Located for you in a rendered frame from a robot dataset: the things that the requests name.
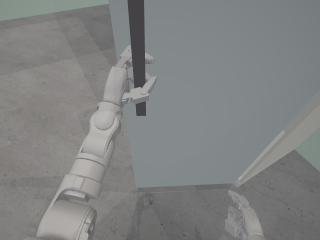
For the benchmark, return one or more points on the robot left hand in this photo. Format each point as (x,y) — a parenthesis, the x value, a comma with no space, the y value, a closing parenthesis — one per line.
(119,79)

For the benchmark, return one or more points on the fridge door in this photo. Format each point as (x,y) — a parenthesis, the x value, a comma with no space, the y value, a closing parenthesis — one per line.
(231,75)

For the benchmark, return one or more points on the robot left upper arm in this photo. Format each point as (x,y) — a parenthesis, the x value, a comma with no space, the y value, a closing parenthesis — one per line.
(67,220)

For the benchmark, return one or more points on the handle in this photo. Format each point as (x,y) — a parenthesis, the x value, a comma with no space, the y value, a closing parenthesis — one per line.
(137,38)

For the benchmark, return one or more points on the robot right hand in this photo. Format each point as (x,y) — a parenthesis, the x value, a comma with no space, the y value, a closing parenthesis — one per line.
(245,223)

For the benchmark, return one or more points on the left robot forearm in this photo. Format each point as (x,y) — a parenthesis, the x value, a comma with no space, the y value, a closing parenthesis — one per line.
(84,180)

